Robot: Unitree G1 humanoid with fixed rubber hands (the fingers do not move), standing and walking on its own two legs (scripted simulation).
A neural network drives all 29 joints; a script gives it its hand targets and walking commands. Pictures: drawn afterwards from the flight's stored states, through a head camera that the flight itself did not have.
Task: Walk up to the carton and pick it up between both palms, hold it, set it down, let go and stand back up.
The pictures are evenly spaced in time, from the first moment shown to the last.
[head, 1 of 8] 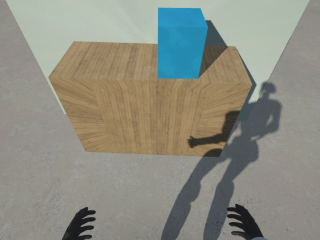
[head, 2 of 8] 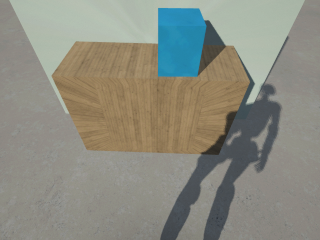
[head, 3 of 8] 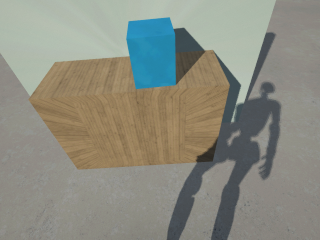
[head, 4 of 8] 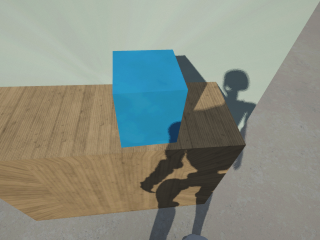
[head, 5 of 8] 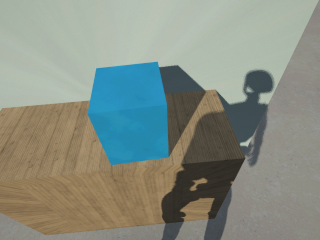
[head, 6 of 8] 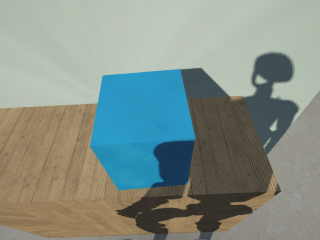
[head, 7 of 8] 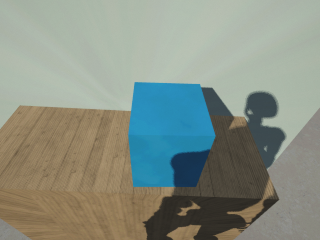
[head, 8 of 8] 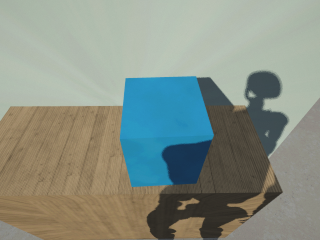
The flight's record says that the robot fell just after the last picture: no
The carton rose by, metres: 0.00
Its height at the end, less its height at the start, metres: +0.00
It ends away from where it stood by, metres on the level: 0.00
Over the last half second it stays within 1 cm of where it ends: yes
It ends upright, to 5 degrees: yes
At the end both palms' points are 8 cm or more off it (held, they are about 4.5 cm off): yes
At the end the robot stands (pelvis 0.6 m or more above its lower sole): yes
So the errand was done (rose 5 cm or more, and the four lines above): no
